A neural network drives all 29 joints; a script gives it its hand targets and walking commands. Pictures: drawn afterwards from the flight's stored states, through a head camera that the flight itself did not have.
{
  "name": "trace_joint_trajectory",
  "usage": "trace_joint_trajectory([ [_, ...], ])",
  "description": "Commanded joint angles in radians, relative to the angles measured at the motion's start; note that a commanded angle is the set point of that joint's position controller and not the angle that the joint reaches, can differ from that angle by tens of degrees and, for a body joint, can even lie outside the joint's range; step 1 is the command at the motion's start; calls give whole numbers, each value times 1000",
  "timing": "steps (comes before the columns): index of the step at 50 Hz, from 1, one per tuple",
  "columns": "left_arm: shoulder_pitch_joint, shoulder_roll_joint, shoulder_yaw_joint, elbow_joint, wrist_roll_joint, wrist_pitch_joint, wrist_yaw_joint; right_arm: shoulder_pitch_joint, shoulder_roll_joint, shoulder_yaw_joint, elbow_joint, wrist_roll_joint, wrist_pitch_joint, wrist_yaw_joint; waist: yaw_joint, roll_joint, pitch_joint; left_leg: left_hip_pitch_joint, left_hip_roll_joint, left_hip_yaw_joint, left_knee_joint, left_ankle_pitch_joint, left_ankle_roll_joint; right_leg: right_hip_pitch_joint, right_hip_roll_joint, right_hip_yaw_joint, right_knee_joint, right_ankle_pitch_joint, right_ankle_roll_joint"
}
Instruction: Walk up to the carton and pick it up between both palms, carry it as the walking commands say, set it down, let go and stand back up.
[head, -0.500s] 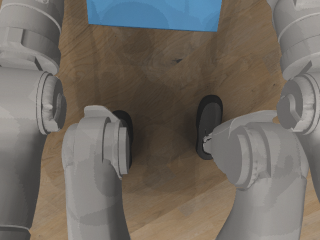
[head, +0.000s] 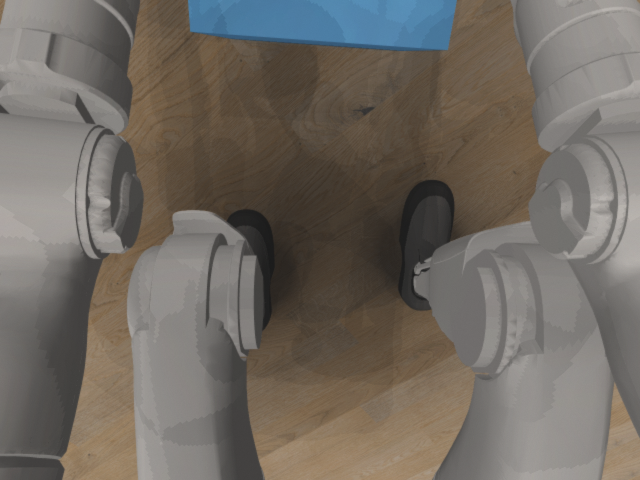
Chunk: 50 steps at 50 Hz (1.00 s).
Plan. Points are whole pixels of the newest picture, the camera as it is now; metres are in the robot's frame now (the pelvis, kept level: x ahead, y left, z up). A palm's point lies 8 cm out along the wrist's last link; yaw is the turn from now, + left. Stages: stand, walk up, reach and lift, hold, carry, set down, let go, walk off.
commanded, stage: reach and lift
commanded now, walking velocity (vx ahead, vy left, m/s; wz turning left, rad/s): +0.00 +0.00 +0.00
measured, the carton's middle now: out of the picture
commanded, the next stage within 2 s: none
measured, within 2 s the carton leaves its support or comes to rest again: leaves its support in 0.86 s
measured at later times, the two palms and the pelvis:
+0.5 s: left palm out of the picture +0.57 +0.16 -0.20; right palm out of the picture +0.56 -0.15 -0.21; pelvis +0.01 +0.00 -0.01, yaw +1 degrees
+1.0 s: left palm out of the picture +0.57 +0.14 -0.16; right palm out of the picture +0.55 -0.16 -0.19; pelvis +0.00 -0.01 +0.01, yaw +1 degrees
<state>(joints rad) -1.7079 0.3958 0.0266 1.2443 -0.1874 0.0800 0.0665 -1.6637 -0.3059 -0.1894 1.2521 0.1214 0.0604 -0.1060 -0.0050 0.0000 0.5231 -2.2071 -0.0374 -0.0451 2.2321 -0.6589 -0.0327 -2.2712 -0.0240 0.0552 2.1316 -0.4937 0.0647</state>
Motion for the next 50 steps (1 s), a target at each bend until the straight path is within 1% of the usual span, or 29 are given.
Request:
trace_joint_trajectory([
  [1, -332, -226, -54, -150, 12, -11, -87, -292, 136, 24, -160, -18, -21, 53, -64, 43, -1129, 434, -25, 57, -212, 415, -20, 743, 69, -100, -30, 386, -22],
  [2, -342, -272, -61, -181, 13, -8, -103, -283, 194, 18, -176, -31, -19, 66, -66, 35, -1118, 420, -30, 51, -215, 404, -19, 739, 75, -102, -27, 380, -24],
  [5, -389, -592, -104, -192, 44, 22, -193, -335, 526, 50, -190, -61, 12, 158, -70, 57, -1054, 405, -46, 58, -209, 392, -11, 689, 89, -102, -11, 355, -34],
  [6, -401, -658, -103, -224, 58, 28, -212, -343, 593, 59, -224, -56, 13, 184, -64, 62, -1068, 427, -47, 69, -204, 406, -11, 690, 96, -108, -8, 365, -35],
  [7, -393, -714, -109, -227, 57, 37, -235, -360, 628, 56, -240, -70, 23, 202, -85, 50, -1059, 416, -52, 67, -192, 405, -6, 684, 98, -106, -6, 363, -39],
  [8, -364, -778, -100, -211, 82, 50, -252, -367, 672, 53, -254, -76, 30, 226, -69, 72, -1047, 403, -61, 81, -189, 399, -4, 679, 105, -107, -4, 352, -42],
  [9, -341, -799, -92, -207, 86, 57, -268, -356, 700, 51, -243, -76, 41, 240, -67, 48, -1037, 381, -62, 77, -192, 400, 5, 675, 103, -120, 4, 360, -41],
  [13, -323, -866, -90, -240, 108, 76, -302, -340, 793, 50, -284, -56, 61, 289, -45, 70, -1050, 374, -63, 82, -182, 429, 16, 619, 114, -114, 10, 388, -44],
  [14, -289, -874, -80, -218, 114, 82, -306, -345, 797, 62, -291, -48, 65, 296, -38, 54, -1039, 379, -59, 86, -184, 417, 20, 603, 112, -127, 11, 367, -40],
  [15, -308, -898, -88, -229, 100, 88, -314, -323, 803, 56, -282, -54, 72, 298, -64, 61, -1042, 387, -57, 75, -183, 422, 20, 600, 112, -129, 14, 367, -44],
  [16, -292, -897, -82, -241, 99, 86, -317, -329, 820, 67, -290, -44, 75, 304, -39, 44, -1048, 388, -63, 81, -177, 413, 26, 583, 112, -128, 11, 354, -40],
  [20, -285, -926, -122, -251, 86, 98, -330, -304, 830, 73, -278, -30, 79, 304, -69, 99, -1047, 400, -57, 78, -179, 429, 16, 562, 113, -130, 12, 368, -48],
  [22, -284, -932, -119, -260, 88, 103, -331, -319, 820, 91, -299, -15, 77, 300, -58, 101, -1052, 400, -52, 76, -176, 427, 15, 567, 105, -132, 16, 369, -48],
  [24, -303, -930, -131, -285, 68, 97, -331, -317, 816, 94, -295, -4, 75, 298, -75, 105, -1064, 405, -52, 81, -166, 433, 11, 576, 106, -129, 14, 372, -52],
  [25, -278, -949, -126, -261, 78, 103, -328, -340, 835, 109, -313, 5, 74, 297, -53, 100, -1068, 400, -55, 77, -173, 428, 17, 574, 108, -129, 11, 367, -50],
  [30, -317, -960, -156, -285, 47, 99, -321, -376, 850, 135, -322, 33, 74, 285, -67, 91, -1150, 441, -56, 84, -173, 430, 18, 607, 111, -143, 8, 366, -50],
  [32, -368, -970, -191, -350, 22, 94, -316, -411, 868, 166, -372, 62, 72, 280, -63, 101, -1250, 487, -53, 89, -159, 500, 9, 658, 115, -133, 6, 422, -53],
  [35, -432, -983, -202, -404, 3, 88, -303, -446, 885, 182, -371, 78, 71, 267, -69, 97, -1354, 526, -57, 87, -167, 500, 11, 706, 110, -152, 10, 431, -49],
  [36, -445, -975, -204, -419, 4, 87, -297, -458, 901, 199, -385, 90, 72, 264, -47, 99, -1390, 544, -58, 103, -164, 486, 8, 717, 113, -149, 1, 420, -48],
  [38, -448, -985, -202, -437, -9, 89, -285, -541, 902, 217, -458, 124, 67, 263, -38, 70, -1472, 586, -54, 89, -176, 517, 16, 725, 114, -163, 7, 430, -41],
  [39, -517, -967, -216, -475, -24, 87, -281, -549, 898, 226, -465, 133, 68, 257, -61, 74, -1524, 623, -49, 94, -171, 525, 12, 744, 111, -168, 1, 442, -43],
  [40, -514, -985, -207, -466, -23, 88, -276, -584, 900, 233, -487, 138, 65, 251, -39, 70, -1547, 622, -53, 94, -178, 515, 12, 760, 111, -170, -2, 430, -43],
  [41, -494, -986, -199, -446, -14, 94, -273, -603, 898, 233, -496, 144, 69, 250, -38, 78, -1567, 643, -55, 102, -183, 502, 12, 762, 111, -176, -12, 412, -37],
  [42, -514, -990, -187, -472, -11, 96, -267, -647, 909, 267, -556, 167, 66, 247, 0, 73, -1631, 664, -59, 109, -175, 529, 16, 797, 115, -168, -9, 434, -37],
  [43, -527, -1012, -212, -513, -25, 96, -262, -650, 910, 276, -577, 176, 68, 244, -10, 101, -1705, 715, -61, 112, -173, 562, 9, 817, 118, -173, -7, 459, -36],
  [45, -532, -1007, -202, -501, -21, 102, -257, -687, 935, 293, -591, 194, 74, 237, 5, 68, -1724, 701, -61, 120, -196, 540, 12, 858, 121, -175, -29, 458, -30],
  [48, -477, -1022, -137, -406, 7, 123, -266, -714, 926, 303, -613, 165, 83, 232, 9, 7, -1678, 616, -69, 131, -203, 459, 24, 874, 123, -175, -57, 392, -27],
  [49, -468, -1021, -138, -429, 7, 125, -272, -708, 927, 309, -623, 168, 87, 232, -8, -14, -1697, 617, -68, 123, -212, 467, 27, 910, 124, -184, -53, 419, -19],
  [50, -446, -1026, -118, -375, 23, 132, -278, -709, 949, 301, -610, 154, 92, 232, -3, -32, -1666, 568, -74, 133, -218, 428, 30, 905, 131, -177, -76, 387, -21],
])
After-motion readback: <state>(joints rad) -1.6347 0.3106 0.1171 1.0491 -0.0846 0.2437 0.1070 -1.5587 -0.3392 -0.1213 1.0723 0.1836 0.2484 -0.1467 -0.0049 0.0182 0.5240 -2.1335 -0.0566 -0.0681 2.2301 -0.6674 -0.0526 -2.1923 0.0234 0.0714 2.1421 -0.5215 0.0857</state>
